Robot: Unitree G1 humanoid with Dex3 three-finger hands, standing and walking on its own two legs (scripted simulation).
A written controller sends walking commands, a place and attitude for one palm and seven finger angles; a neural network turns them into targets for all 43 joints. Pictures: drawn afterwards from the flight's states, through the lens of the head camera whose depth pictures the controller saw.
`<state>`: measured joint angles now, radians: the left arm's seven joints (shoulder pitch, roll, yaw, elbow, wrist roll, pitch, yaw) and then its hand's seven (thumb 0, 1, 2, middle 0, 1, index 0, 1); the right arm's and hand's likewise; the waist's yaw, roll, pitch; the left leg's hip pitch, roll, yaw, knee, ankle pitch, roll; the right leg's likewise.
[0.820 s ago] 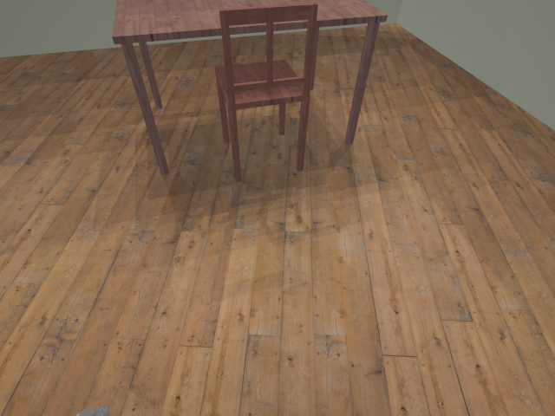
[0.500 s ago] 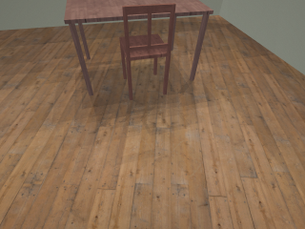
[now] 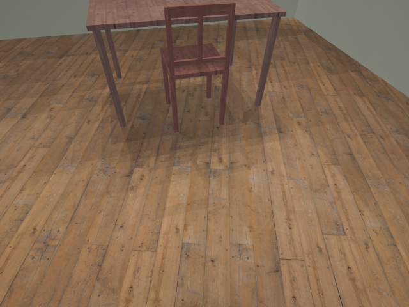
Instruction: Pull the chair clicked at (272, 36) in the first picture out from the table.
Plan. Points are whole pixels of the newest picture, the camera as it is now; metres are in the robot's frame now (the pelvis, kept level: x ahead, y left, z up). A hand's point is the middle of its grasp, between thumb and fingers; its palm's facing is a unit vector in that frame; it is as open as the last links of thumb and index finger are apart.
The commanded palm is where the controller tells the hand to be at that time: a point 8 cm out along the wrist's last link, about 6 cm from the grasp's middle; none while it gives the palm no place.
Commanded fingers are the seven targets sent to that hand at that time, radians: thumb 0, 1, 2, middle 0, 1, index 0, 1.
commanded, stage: look at it before walking up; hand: left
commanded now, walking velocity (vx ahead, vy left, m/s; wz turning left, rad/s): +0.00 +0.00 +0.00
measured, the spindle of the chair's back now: (200, 38) +1.47 +0.10 -0.11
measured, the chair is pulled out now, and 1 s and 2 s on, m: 0.00 0.00 0.00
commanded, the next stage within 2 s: walk to a spot facing it in 0.62 s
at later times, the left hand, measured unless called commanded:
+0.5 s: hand out of the picture +0.07 +0.24 -0.16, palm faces -0.02 -0.95 -0.33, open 7.4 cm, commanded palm none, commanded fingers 0.00 0.90 0.90 -0.20 -0.30 -0.20 -0.30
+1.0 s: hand out of the picture +0.07 +0.20 -0.18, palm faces -0.10 -0.97 -0.23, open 7.4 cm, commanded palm none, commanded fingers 0.00 0.90 0.90 -0.20 -0.30 -0.20 -0.30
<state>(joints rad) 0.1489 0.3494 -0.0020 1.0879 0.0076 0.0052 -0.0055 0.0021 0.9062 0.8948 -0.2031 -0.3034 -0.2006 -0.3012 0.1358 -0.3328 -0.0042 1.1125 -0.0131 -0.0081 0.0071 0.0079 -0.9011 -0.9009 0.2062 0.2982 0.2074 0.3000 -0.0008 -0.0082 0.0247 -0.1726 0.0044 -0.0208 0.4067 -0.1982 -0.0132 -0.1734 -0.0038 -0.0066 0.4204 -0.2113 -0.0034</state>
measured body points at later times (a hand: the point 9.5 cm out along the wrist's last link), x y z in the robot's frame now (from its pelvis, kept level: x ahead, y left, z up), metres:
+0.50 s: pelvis +0.01 -0.01 +0.00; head +0.01 +0.00 +0.45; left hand +0.08 +0.29 -0.13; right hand +0.08 -0.30 -0.13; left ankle +0.02 +0.13 -0.74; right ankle +0.01 -0.12 -0.74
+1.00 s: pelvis +0.04 -0.01 -0.01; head +0.05 -0.01 +0.44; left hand +0.08 +0.25 -0.16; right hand +0.05 -0.27 -0.16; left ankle +0.02 +0.13 -0.74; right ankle +0.01 -0.11 -0.73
